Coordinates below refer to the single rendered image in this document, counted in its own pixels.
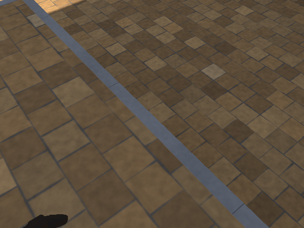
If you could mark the left robot hand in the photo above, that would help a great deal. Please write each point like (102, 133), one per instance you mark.
(51, 221)

